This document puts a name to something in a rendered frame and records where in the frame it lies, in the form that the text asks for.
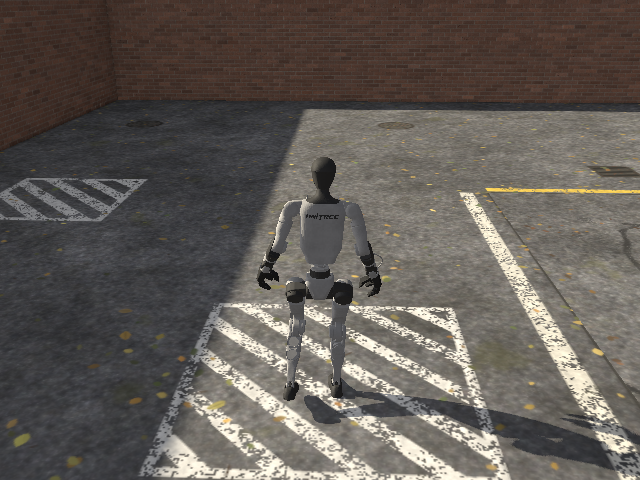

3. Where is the left robot upper arm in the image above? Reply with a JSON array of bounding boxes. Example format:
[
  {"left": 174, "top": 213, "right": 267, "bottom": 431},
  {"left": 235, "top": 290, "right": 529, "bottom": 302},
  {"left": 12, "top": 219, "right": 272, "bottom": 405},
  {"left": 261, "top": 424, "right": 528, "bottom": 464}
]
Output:
[{"left": 271, "top": 200, "right": 302, "bottom": 254}]

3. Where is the robot head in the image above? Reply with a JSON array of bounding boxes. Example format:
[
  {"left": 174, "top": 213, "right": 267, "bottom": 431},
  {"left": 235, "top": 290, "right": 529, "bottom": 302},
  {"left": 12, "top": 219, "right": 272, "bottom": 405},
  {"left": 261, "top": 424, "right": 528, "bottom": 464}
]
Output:
[{"left": 306, "top": 157, "right": 340, "bottom": 204}]

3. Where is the left robot forearm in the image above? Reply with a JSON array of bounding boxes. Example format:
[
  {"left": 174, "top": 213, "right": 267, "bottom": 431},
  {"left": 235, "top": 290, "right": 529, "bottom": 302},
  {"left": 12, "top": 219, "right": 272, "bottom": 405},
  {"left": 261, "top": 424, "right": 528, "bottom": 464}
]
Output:
[{"left": 260, "top": 238, "right": 280, "bottom": 273}]

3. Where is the robot right hand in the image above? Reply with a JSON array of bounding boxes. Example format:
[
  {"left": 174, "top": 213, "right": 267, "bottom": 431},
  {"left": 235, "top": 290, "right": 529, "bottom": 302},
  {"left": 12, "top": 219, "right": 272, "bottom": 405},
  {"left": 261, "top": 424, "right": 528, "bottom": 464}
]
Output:
[{"left": 359, "top": 274, "right": 382, "bottom": 297}]

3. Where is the right robot forearm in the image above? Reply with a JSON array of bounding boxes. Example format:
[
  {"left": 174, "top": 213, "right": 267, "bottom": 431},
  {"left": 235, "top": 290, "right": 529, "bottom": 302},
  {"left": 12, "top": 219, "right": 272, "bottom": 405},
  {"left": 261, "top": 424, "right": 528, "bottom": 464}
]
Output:
[{"left": 360, "top": 241, "right": 379, "bottom": 279}]

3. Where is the humanoid robot torso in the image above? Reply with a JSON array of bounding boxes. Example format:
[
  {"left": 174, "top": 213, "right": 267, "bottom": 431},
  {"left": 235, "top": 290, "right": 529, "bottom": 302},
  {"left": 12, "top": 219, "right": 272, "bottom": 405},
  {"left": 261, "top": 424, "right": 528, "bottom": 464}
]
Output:
[{"left": 299, "top": 195, "right": 345, "bottom": 300}]

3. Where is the right robot upper arm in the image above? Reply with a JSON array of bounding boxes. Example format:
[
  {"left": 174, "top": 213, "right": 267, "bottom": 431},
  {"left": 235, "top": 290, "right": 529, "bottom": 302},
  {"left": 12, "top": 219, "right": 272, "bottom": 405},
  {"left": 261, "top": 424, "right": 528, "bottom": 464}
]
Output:
[{"left": 343, "top": 201, "right": 370, "bottom": 257}]

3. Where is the robot left hand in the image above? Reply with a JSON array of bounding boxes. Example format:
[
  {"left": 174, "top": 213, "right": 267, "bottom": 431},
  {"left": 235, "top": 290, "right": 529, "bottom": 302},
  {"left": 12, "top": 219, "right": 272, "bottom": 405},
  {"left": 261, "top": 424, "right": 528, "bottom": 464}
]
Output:
[{"left": 256, "top": 267, "right": 279, "bottom": 290}]

